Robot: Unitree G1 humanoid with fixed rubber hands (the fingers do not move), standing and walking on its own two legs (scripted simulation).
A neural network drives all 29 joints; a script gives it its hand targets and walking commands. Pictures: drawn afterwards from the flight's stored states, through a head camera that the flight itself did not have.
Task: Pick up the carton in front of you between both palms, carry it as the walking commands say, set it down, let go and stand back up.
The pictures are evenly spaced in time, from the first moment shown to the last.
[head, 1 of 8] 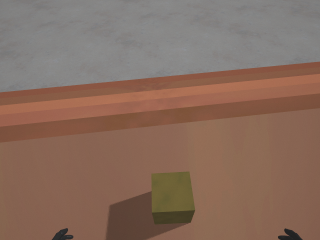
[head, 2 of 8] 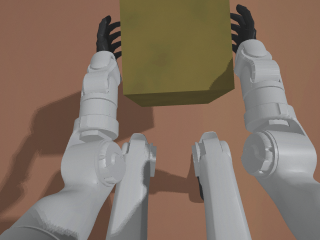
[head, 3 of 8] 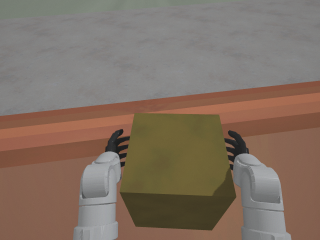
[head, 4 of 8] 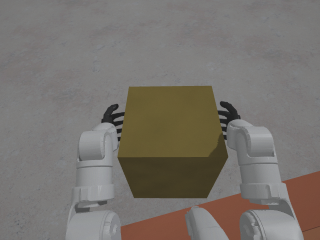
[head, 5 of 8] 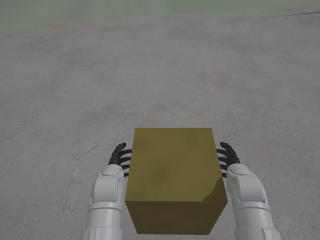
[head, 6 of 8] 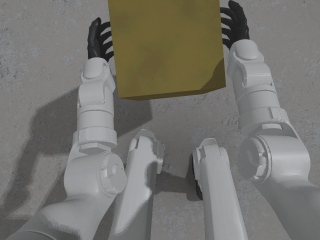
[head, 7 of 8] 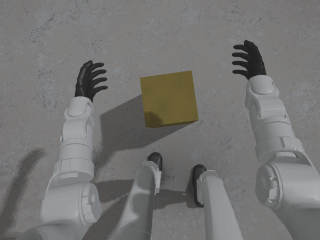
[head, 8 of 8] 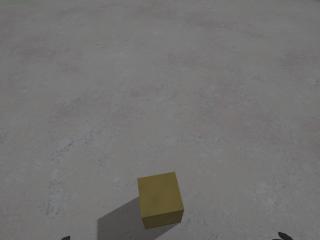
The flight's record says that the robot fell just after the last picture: no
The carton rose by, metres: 0.69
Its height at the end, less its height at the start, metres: -0.72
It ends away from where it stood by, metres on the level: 3.63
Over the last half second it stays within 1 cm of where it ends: yes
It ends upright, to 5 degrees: yes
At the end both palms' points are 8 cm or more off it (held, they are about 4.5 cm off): yes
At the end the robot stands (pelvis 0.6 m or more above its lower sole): yes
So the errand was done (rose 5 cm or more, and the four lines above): yes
